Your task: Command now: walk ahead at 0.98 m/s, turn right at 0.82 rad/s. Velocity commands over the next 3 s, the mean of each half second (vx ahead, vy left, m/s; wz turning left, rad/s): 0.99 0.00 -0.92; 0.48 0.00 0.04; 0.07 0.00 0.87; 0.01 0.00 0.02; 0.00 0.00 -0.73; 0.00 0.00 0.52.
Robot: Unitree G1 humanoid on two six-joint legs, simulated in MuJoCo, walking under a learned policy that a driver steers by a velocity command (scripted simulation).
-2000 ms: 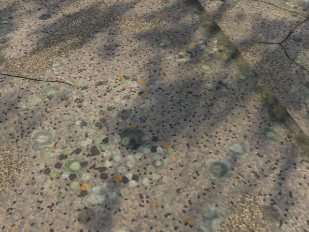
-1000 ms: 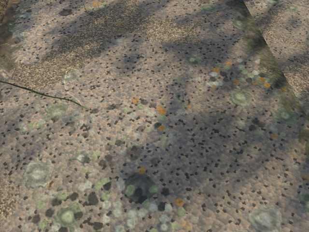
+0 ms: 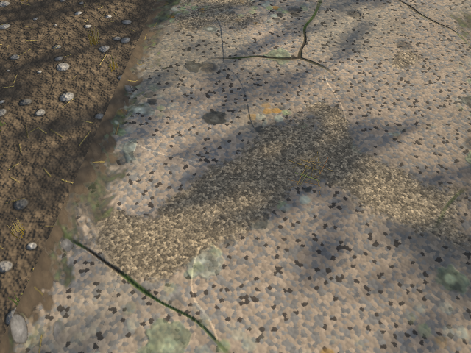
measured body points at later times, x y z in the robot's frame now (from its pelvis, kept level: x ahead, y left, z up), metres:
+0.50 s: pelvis +0.44 +0.03 +0.03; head +0.47 +0.02 +0.48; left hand +0.66 +0.27 -0.08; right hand +0.45 -0.28 -0.07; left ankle +0.53 +0.15 -0.70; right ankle +0.28 +0.00 -0.58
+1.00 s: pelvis +0.70 -0.11 +0.04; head +0.74 -0.14 +0.48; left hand +0.92 +0.07 -0.08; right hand +0.66 -0.39 -0.10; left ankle +0.77 +0.00 -0.62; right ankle +0.72 -0.22 -0.70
